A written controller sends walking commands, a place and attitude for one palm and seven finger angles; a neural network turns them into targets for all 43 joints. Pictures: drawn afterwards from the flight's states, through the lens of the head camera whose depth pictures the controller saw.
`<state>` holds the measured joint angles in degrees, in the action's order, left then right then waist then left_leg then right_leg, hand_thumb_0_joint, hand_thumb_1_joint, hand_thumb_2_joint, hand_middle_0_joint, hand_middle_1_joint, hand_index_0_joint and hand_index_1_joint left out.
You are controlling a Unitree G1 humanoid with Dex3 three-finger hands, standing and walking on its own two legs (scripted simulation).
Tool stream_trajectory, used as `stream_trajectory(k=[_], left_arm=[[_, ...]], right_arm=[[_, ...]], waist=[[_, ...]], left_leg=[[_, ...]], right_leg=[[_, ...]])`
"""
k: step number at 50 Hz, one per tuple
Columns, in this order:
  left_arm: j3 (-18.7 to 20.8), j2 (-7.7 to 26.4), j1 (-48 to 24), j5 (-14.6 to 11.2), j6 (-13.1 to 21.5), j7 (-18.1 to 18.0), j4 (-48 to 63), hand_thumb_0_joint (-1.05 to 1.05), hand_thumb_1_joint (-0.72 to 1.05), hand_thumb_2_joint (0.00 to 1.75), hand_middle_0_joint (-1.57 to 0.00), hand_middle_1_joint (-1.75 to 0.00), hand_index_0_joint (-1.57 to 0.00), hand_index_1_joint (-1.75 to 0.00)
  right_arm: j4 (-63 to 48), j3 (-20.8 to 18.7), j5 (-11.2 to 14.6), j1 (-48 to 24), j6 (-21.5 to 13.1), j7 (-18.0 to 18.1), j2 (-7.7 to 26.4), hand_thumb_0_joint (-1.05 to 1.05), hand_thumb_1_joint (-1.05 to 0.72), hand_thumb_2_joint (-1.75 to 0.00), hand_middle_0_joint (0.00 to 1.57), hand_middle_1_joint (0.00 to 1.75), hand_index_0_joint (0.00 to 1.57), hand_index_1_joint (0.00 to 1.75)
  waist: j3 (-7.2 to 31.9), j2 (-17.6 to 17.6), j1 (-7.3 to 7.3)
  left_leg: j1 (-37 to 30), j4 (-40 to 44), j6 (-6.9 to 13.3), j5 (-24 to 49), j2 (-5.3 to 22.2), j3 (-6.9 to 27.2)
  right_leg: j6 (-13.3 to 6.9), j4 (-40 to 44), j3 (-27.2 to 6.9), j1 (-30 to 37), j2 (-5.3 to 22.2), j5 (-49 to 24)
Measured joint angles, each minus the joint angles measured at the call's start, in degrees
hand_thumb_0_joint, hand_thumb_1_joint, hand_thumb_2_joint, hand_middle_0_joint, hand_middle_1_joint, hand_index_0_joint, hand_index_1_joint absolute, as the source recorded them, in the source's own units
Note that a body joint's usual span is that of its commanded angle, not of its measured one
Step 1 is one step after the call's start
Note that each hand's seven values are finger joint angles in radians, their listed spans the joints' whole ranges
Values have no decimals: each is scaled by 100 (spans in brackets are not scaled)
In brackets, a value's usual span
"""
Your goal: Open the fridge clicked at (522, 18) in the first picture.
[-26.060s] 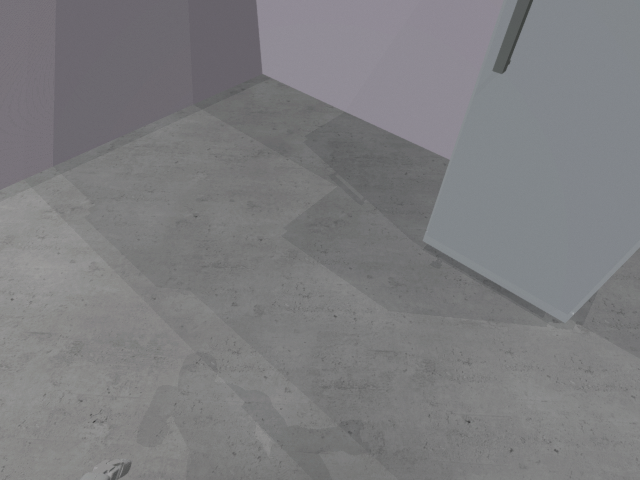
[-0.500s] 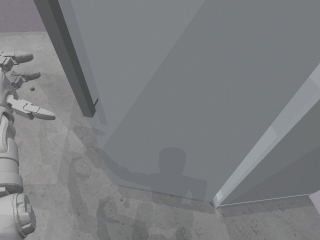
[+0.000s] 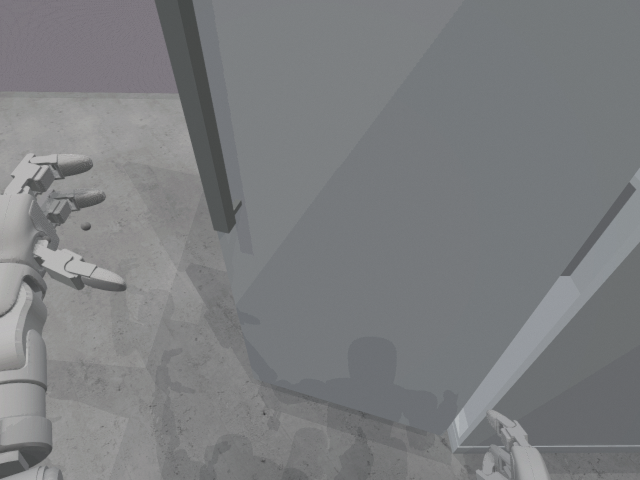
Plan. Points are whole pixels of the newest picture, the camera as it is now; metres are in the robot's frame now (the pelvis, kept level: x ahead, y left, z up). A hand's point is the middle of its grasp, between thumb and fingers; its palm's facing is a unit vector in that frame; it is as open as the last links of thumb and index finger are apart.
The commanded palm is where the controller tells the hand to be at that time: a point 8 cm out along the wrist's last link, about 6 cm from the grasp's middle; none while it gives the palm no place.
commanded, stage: slip the hand off the handle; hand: left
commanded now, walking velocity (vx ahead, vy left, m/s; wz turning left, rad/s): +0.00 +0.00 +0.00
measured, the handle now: (203, 84) +0.49 +0.20 +0.27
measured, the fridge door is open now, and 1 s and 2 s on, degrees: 73 73 73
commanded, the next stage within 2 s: draw the hand back to the body in 0.34 s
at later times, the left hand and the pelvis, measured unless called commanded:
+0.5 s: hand (92, 222) +0.33 +0.30 +0.17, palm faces +0.24 -0.96 -0.13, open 14.7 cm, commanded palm +0.28 +0.34 +0.18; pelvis +0.00 -0.01 +0.00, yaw -1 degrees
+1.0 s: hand (71, 286) +0.26 +0.29 +0.16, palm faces +0.01 -0.99 -0.10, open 14.5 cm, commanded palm +0.22 +0.33 +0.18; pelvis +0.01 +0.01 +0.00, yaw +1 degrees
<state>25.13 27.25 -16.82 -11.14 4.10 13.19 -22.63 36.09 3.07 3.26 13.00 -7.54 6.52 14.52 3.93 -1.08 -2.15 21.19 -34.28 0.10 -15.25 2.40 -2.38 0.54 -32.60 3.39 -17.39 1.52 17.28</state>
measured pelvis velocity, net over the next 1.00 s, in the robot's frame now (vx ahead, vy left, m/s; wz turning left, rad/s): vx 0.01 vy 0.01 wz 0.01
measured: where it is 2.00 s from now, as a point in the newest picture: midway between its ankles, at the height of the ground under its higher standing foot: outside the picture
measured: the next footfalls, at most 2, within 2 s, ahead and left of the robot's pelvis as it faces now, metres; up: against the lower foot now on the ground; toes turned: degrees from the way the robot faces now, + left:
none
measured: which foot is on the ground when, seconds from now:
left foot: down 0.00-1.00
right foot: down 0.00-1.00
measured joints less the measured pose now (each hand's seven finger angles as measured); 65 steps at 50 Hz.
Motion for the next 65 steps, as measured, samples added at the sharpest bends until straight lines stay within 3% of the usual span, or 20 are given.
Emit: stream_trajectory(k=[9,24,28,32,34,37,44,49,52,56,60,65], left_arm=[[18,36,-24,-87,155,161,-34,-1,-56,20,-25,-115,-26,-116],[387,261,36,-168,275,399,-302,-1,-56,20,-25,-115,-26,-116],[452,314,293,-632,-152,1319,-350,-1,-55,20,-25,-115,-25,-116],[433,429,584,-928,-631,2129,-172,-1,-55,20,-25,-115,-25,-115],[458,474,739,-1026,-725,2343,25,-1,-55,20,-25,-115,-25,-115],[499,507,902,-1142,-754,2370,284,-1,-55,20,-25,-115,-26,-115],[292,263,1185,-1129,-1015,2114,822,-1,-56,20,-25,-115,-25,-115],[47,14,1492,-1019,-1043,1963,1460,-1,-52,21,-25,-113,-25,-114],[-145,-85,1731,-379,-704,763,2090,-1,-47,24,-25,-110,-25,-110],[-187,-465,2164,60,-423,-592,2764,-1,-36,29,-25,-104,-25,-104],[-329,-747,2635,332,-247,-1307,3193,-1,-24,35,-24,-96,-24,-97],[-469,-794,2975,547,-164,-1712,3443,0,-6,43,-24,-86,-24,-87]], right_arm=[[137,42,0,18,-192,90,45,1,-90,-90,20,30,21,30],[248,-80,-26,379,-208,25,148,1,-90,-90,20,30,21,30],[217,-28,104,457,-179,63,223,1,-90,-90,20,30,21,30],[59,16,165,445,-247,97,289,1,-90,-90,20,30,21,30],[-52,21,157,399,-308,62,302,1,-90,-90,20,30,21,30],[-224,16,161,327,-400,-17,284,1,-90,-90,20,30,20,30],[-398,82,182,101,-517,-108,223,1,-90,-90,20,30,20,30],[-363,196,127,-74,-600,-84,102,1,-90,-90,20,30,21,30],[-258,215,-95,-152,-679,-154,-23,1,-90,-90,20,30,21,30],[-115,213,-216,-222,-626,-201,-139,1,-90,-90,20,30,21,30],[96,145,-293,-162,-522,-192,-159,1,-90,-90,20,30,21,30],[347,55,-334,-46,-360,-154,-154,1,-90,-90,20,30,21,30]], waist=[[-156,1,-53],[-61,-47,151],[-18,-81,197],[0,-98,211],[1,-97,195],[-3,-79,133],[-102,-75,-108],[-193,-65,-181],[-261,-20,-186],[-422,1,-192],[-478,-62,-225],[-450,-97,-250]], left_leg=[[3,-13,-62,56,24,117],[103,-53,-81,-37,94,-25],[-104,30,-62,-68,75,-48],[-316,89,-36,-100,48,-71],[-385,102,-23,-110,37,-85],[-438,120,-9,-109,17,-88],[-505,144,36,-63,-41,-18],[-590,184,65,-27,-78,33],[-650,293,60,34,-82,45],[-774,512,61,152,-90,-11],[-912,694,86,211,-129,-73],[-1128,860,93,231,-171,-107]], right_leg=[[-62,-39,111,27,-31,2],[-79,-132,-39,-169,-90,64],[-55,-30,-59,41,-75,78],[-19,51,-79,260,-50,91],[-3,76,-92,329,-40,91],[10,105,-94,391,-22,81],[51,223,-21,540,27,13],[72,324,33,678,55,-38],[76,467,47,757,51,-115],[78,662,-4,846,53,-243],[102,778,-59,935,89,-287],[118,846,-87,1095,126,-258]])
